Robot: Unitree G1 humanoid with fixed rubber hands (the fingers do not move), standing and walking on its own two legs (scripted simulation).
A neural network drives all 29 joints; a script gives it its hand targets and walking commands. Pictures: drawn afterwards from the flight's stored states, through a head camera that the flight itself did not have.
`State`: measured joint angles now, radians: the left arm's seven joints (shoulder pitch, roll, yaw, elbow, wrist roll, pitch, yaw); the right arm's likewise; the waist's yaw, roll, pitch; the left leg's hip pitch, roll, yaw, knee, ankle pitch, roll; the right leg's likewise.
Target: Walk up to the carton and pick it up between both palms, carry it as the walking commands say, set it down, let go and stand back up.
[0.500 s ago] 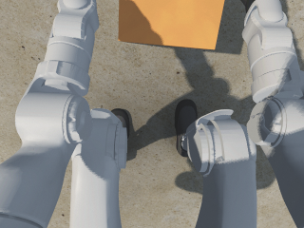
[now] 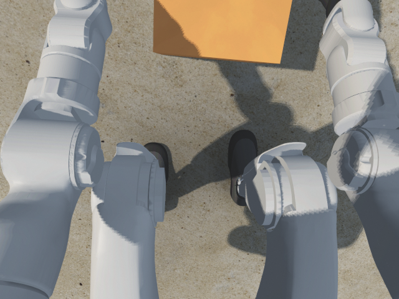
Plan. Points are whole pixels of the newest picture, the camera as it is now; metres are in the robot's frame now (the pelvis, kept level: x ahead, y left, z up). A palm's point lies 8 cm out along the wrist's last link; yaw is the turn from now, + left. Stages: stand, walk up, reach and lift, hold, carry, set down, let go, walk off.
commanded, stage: set down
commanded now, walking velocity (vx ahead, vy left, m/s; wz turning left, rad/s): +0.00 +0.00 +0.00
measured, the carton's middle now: out of the picture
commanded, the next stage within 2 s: let go in 1.32 s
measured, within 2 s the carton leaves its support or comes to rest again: neither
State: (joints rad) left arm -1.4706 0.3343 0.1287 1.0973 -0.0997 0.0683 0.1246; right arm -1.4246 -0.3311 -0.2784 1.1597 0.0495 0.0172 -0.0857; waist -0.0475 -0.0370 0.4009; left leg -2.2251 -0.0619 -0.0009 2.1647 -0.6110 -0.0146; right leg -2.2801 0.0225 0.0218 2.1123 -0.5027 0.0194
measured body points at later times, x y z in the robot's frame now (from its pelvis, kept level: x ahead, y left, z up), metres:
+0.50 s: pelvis -0.02 +0.00 +0.06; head +0.34 -0.03 +0.32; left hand +0.57 +0.14 -0.07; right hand +0.54 -0.23 -0.07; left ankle +0.10 +0.12 -0.35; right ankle +0.13 -0.12 -0.35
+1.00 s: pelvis -0.01 +0.00 +0.18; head +0.33 -0.03 +0.46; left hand +0.57 +0.15 +0.07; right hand +0.54 -0.24 +0.07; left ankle +0.10 +0.12 -0.35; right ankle +0.13 -0.12 -0.35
